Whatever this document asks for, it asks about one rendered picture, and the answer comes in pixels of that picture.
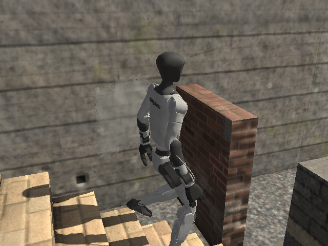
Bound stairs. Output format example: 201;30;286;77
0;172;223;246

